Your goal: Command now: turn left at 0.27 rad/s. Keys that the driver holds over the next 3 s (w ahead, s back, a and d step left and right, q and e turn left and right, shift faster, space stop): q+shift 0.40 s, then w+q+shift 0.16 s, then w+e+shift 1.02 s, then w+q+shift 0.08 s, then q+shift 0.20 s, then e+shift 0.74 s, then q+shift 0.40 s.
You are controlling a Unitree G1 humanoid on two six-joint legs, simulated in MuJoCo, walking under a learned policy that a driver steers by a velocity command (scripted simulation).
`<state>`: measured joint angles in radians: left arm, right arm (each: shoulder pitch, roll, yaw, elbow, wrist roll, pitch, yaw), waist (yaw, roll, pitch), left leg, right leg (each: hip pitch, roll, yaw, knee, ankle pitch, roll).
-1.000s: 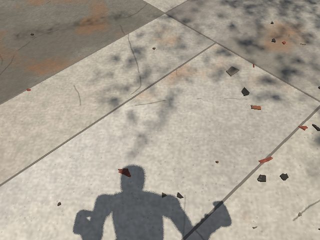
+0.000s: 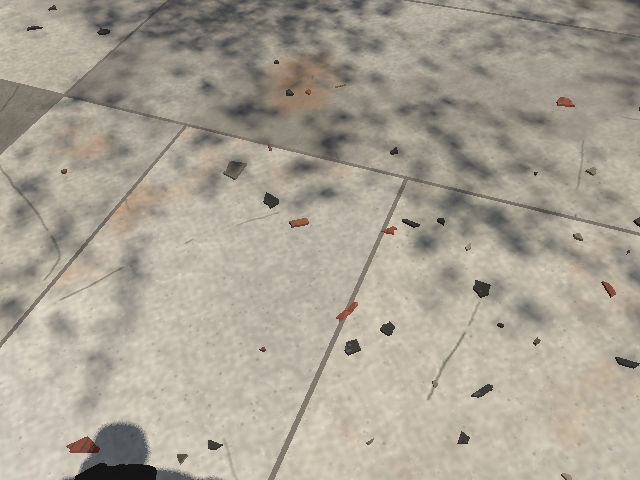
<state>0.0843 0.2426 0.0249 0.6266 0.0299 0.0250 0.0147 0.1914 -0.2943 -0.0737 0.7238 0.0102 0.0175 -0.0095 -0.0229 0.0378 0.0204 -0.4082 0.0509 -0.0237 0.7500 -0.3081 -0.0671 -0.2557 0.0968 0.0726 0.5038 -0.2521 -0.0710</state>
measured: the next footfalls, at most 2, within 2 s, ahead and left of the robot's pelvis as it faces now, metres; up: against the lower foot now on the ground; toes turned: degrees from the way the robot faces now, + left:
left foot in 0.08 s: +0.04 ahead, +0.14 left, +0.00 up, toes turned +4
right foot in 0.40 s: +0.10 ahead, -0.09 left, +0.00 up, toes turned +29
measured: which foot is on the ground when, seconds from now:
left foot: up 0.00-0.06, down 0.08-0.40, up 0.42-0.86, down 0.88-1.00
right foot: down 0.00-0.12, up 0.14-0.38, down 0.40-0.88, up 0.90-1.00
